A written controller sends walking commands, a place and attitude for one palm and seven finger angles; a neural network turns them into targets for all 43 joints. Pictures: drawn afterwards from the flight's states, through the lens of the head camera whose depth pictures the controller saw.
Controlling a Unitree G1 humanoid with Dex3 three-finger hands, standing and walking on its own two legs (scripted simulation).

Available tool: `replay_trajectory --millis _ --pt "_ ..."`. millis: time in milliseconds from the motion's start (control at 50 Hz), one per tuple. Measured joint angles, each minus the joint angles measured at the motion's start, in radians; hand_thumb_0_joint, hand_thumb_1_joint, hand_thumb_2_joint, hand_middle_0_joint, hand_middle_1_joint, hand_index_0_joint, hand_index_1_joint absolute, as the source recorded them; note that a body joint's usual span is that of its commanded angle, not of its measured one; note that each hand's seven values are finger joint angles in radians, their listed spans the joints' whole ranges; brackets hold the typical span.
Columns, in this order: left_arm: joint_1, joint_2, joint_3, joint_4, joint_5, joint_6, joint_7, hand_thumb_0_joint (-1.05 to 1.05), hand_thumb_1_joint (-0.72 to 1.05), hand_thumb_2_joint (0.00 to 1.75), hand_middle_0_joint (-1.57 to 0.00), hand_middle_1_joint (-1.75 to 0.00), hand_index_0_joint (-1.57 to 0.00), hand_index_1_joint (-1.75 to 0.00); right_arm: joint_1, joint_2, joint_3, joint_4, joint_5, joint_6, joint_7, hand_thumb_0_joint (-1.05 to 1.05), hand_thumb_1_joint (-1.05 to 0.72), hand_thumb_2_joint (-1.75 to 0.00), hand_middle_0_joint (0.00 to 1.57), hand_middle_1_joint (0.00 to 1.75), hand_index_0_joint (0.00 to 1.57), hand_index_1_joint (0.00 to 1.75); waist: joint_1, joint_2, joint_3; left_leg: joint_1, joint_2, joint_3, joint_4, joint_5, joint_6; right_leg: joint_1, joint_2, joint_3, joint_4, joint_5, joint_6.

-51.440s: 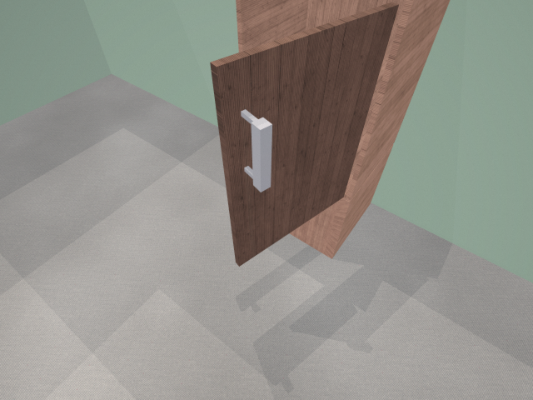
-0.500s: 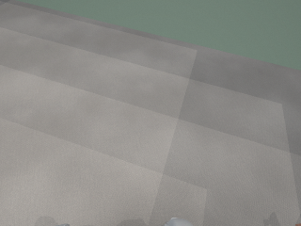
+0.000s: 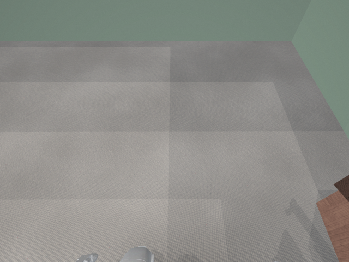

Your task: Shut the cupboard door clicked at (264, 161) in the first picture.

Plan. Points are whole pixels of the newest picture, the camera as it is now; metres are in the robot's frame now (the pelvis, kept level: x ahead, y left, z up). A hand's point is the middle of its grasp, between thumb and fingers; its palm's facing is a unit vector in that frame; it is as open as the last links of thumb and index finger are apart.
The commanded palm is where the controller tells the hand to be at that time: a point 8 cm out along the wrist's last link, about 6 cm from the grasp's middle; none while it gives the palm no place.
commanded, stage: turn to face it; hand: left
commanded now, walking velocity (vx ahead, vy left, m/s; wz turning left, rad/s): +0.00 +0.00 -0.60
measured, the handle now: out of the picture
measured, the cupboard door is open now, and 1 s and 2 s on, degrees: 22 22 22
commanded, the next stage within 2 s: take the last steps up to it in 1.76 s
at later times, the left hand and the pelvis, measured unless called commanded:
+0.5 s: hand (116, 240) +0.18 +0.17 -0.16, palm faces -0.29 -0.91 -0.28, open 7.4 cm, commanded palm none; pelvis +0.00 +0.00 -0.01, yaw -19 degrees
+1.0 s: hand (133, 223) +0.23 +0.14 -0.16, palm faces -0.54 -0.82 -0.19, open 7.4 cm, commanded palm none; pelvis +0.03 +0.02 +0.01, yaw -36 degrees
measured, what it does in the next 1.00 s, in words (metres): steps on the spot, turning right: left foot, then right foot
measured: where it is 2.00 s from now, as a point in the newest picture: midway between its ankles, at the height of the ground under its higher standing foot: outside the picture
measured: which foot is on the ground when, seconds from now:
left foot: up 0.00-0.08, down 0.10-0.46, up 0.48-0.80, down 0.82-1.00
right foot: down 0.00-0.10, up 0.12-0.44, down 0.46-0.82, up 0.84-1.00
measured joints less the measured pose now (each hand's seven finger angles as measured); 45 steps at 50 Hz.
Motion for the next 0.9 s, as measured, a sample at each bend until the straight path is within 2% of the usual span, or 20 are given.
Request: replay_trajectory --millis 40,80,100,120,160,200,240,300,400,460,480,520,560,600,700,760,800,820,840,900 --pt "0.011 0.002 0.004 0.007 0.001 0.004 -0.003 0.0 0.9 0.9 -0.2 -0.3 -0.2 -0.3 -0.007 0.009 0.003 -0.01 0.003 -0.007 -0.001 0.01 -0.91 -0.9 0.2 0.3 0.19 0.3 0.007 -0.015 -0.005 0.036 -0.012 -0.004 -0.102 0.015 0.005 -0.01 0.006 0.024 0.011 -0.004 0.009" --pt "0.021 0.007 0.01 0.013 -0.003 0.01 -0.003 0.0 0.9 0.9 -0.2 -0.3 -0.2 -0.3 -0.008 0.016 0.009 -0.02 0.005 -0.021 -0.003 0.01 -0.91 -0.9 0.2 0.3 0.2 0.3 0.012 -0.027 -0.016 0.098 -0.021 -0.004 -0.257 0.085 0.013 -0.029 0.017 0.049 0.04 -0.017 0.022" --pt "0.027 0.011 0.013 0.013 -0.007 0.015 -0.004 0.0 0.9 0.9 -0.2 -0.3 -0.2 -0.3 -0.005 0.018 0.013 -0.025 0.002 -0.033 -0.004 0.01 -0.91 -0.9 0.2 0.3 0.2 0.3 0.012 -0.029 -0.023 0.116 -0.016 0.001 -0.316 0.151 0.042 -0.047 0.026 0.058 0.068 -0.03 0.027" --pt "0.023 0.02 0.018 0.017 -0.011 0.021 -0.005 0.0 0.9 0.9 -0.2 -0.3 -0.2 -0.3 -0.006 0.026 0.017 -0.026 -0.003 -0.04 -0.007 0.01 -0.91 -0.9 0.2 0.3 0.2 0.3 0.014 -0.043 -0.02 0.113 -0.016 0.016 -0.304 0.159 0.067 -0.072 0.025 0.058 0.133 -0.102 0.027" --pt "0.017 0.037 0.026 0.026 -0.007 0.029 -0.01 0.0 0.9 0.9 -0.2 -0.3 -0.2 -0.3 -0.003 0.041 0.031 -0.028 -0.013 -0.047 -0.008 0.01 -0.91 -0.9 0.2 0.3 0.2 0.3 0.021 -0.057 -0.012 0.126 -0.002 0.048 -0.293 0.127 0.09 -0.138 0.023 0.026 0.333 -0.21 0.034" --pt "0.01 0.051 0.036 0.029 -0.005 0.033 -0.02 0.01 0.9 0.9 -0.2 -0.3 -0.2 -0.3 0.008 0.052 0.039 -0.029 -0.018 -0.048 -0.01 0.01 -0.91 -0.9 0.2 0.3 0.2 0.3 0.02 -0.054 -0.007 0.151 0.016 0.066 -0.321 0.122 0.092 -0.187 0.011 -0.023 0.492 -0.224 0.045" --pt "0.002 0.06 0.043 0.023 -0.006 0.036 -0.027 0.01 0.9 0.9 -0.2 -0.3 -0.2 -0.3 0.018 0.057 0.043 -0.025 -0.021 -0.046 -0.012 0.01 -0.91 -0.9 0.2 0.3 0.2 0.3 0.022 -0.045 -0.001 0.177 0.035 0.084 -0.358 0.137 0.087 -0.204 -0.008 -0.06 0.551 -0.209 0.056" --pt "-0.009 0.066 0.047 0.013 -0.007 0.038 -0.033 0.01 0.91 0.9 -0.2 -0.3 -0.19 -0.3 0.032 0.056 0.04 -0.013 -0.022 -0.044 -0.013 0.01 -0.91 -0.9 0.21 0.3 0.2 0.3 0.021 -0.024 0.003 0.204 0.063 0.116 -0.392 0.15 0.082 -0.192 -0.034 -0.094 0.508 -0.192 0.064" --pt "-0.031 0.064 0.044 0.001 -0.006 0.034 -0.036 0.0 0.91 0.9 -0.19 -0.3 -0.19 -0.3 0.051 0.038 0.023 0.01 -0.022 -0.036 -0.004 0.01 -0.9 -0.9 0.21 0.3 0.2 0.3 0.003 0.013 0.004 0.213 0.107 0.173 -0.367 0.127 0.061 -0.113 -0.05 -0.126 0.302 -0.165 0.052" --pt "-0.036 0.064 0.035 -0.014 -0.005 0.016 -0.037 0.0 0.91 0.9 -0.19 -0.3 -0.19 -0.3 0.07 0.016 0.01 0.022 -0.016 -0.027 0.003 0.01 -0.9 -0.9 0.21 0.3 0.2 0.3 -0.004 0.028 -0.006 0.189 0.133 0.202 -0.285 0.08 0.037 -0.018 -0.048 -0.14 0.086 -0.026 0.027" --pt "-0.034 0.067 0.032 -0.018 -0.002 0.002 -0.033 0.0 0.91 0.9 -0.2 -0.3 -0.19 -0.3 0.076 0.01 0.005 0.025 -0.012 -0.021 0.005 0.01 -0.9 -0.9 0.21 0.3 0.2 0.3 -0.002 0.022 -0.015 0.159 0.129 0.196 -0.216 0.023 0.029 -0.005 -0.049 -0.125 0.048 -0.052 0.013" --pt "-0.041 0.046 0.021 -0.011 -0.005 -0.015 -0.019 0.0 0.91 0.9 -0.2 -0.3 -0.19 -0.3 0.059 -0.018 -0.005 0.038 -0.008 0.003 0.001 0.01 -0.91 -0.9 0.21 0.3 0.2 0.3 -0.006 0.056 -0.005 0.081 0.103 0.097 -0.027 -0.087 0.021 -0.029 -0.028 -0.115 0.09 -0.075 -0.001" --pt "-0.033 0.03 0.013 -0.011 -0.007 -0.019 -0.007 0.0 0.91 0.9 -0.2 -0.3 -0.19 -0.3 0.04 -0.031 -0.009 0.045 -0.006 0.015 -0.006 0.01 -0.91 -0.9 0.2 0.3 0.2 0.3 -0.008 0.061 0.001 0.015 0.063 0.037 0.124 -0.09 0.013 -0.026 -0.02 -0.095 0.076 -0.052 -0.003" --pt "-0.023 0.023 0.008 -0.006 -0.007 -0.014 0.002 0.0 0.9 0.9 -0.2 -0.3 -0.2 -0.3 0.028 -0.031 -0.008 0.042 -0.005 0.012 -0.005 0.01 -0.91 -0.9 0.2 0.3 0.2 0.3 -0.01 0.049 0.002 -0.023 0.042 0.02 0.178 -0.046 0.003 -0.013 -0.016 -0.072 0.042 -0.025 -0.003" --pt "-0.005 0.016 0.0 0.007 -0.002 -0.004 0.0 0.0 0.9 0.9 -0.2 -0.3 -0.2 -0.3 0.014 -0.013 -0.003 0.011 -0.002 0.002 0.002 0.01 -0.91 -0.9 0.2 0.3 0.19 0.3 -0.007 0.008 -0.014 -0.024 0.015 0.012 0.063 0.008 -0.005 -0.001 -0.008 -0.02 -0.006 0.002 0.0" --pt "0.001 0.018 0.003 0.011 0.001 0.002 -0.004 0.0 0.9 0.9 -0.2 -0.3 -0.2 -0.3 0.006 0.002 0.003 -0.004 0.001 -0.008 0.002 0.01 -0.91 -0.9 0.2 0.3 0.19 0.3 0.004 -0.016 -0.02 0.029 -0.005 0.009 -0.094 0.019 0.002 -0.015 0.0 0.016 0.004 -0.001 0.011" --pt "0.005 0.023 0.007 0.014 -0.003 0.008 -0.005 0.0 0.9 0.9 -0.2 -0.3 -0.2 -0.3 0.008 0.009 0.01 -0.015 0.003 -0.023 0.0 0.01 -0.91 -0.9 0.2 0.3 0.2 0.3 0.006 -0.027 -0.028 0.095 -0.015 0.01 -0.259 0.091 0.009 -0.034 0.01 0.039 0.035 -0.016 0.025" --pt "0.008 0.027 0.01 0.014 -0.008 0.013 -0.005 0.0 0.9 0.9 -0.2 -0.3 -0.2 -0.3 0.012 0.012 0.015 -0.019 0.0 -0.034 -0.001 0.01 -0.91 -0.9 0.2 0.3 0.2 0.3 0.005 -0.031 -0.035 0.114 -0.014 0.015 -0.314 0.127 0.05 -0.052 0.017 0.049 0.065 -0.03 0.027" --pt "0.003 0.036 0.015 0.016 -0.012 0.018 -0.006 0.0 0.9 0.9 -0.2 -0.3 -0.2 -0.3 0.012 0.021 0.02 -0.019 -0.005 -0.041 -0.004 0.01 -0.91 -0.9 0.2 0.3 0.2 0.3 0.007 -0.046 -0.033 0.113 -0.015 0.03 -0.305 0.129 0.079 -0.079 0.016 0.05 0.133 -0.102 0.028" --pt "-0.009 0.056 0.027 0.024 -0.006 0.028 -0.015 0.0 0.9 0.9 -0.2 -0.3 -0.2 -0.3 0.022 0.043 0.039 -0.021 -0.017 -0.05 -0.009 0.01 -0.91 -0.9 0.2 0.3 0.2 0.3 0.01 -0.057 -0.02 0.137 0.009 0.065 -0.31 0.114 0.095 -0.173 0.016 0.0 0.43 -0.22 0.041"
